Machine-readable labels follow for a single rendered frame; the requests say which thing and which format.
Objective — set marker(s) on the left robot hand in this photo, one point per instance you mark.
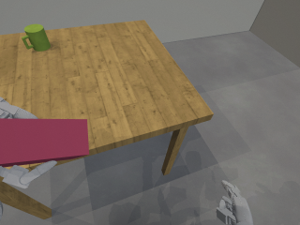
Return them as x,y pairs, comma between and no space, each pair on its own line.
19,176

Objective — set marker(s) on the sponge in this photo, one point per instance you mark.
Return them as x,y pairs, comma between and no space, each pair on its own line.
25,141

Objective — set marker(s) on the table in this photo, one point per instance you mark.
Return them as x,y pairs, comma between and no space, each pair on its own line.
118,76

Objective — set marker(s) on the right robot hand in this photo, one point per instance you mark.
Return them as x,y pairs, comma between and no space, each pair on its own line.
235,211

